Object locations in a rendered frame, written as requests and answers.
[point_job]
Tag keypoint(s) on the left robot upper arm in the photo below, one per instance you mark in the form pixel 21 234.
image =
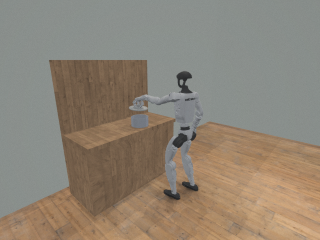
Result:
pixel 172 97

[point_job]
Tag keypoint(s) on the right robot upper arm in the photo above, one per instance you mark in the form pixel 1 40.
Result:
pixel 198 105

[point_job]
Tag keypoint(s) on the robot head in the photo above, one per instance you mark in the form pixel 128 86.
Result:
pixel 184 75

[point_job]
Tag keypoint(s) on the robot left forearm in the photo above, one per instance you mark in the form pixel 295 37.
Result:
pixel 149 98

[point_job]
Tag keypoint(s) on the pot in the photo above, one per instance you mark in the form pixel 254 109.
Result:
pixel 139 121

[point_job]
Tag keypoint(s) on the lid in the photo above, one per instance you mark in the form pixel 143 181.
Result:
pixel 143 108

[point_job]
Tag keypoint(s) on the left robot hand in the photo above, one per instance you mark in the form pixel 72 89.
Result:
pixel 139 101

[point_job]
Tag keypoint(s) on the robot right forearm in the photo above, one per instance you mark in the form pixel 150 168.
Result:
pixel 196 121

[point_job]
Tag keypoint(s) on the table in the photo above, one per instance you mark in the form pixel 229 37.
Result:
pixel 106 158

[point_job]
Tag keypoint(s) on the robot left foot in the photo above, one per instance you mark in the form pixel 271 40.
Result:
pixel 169 193

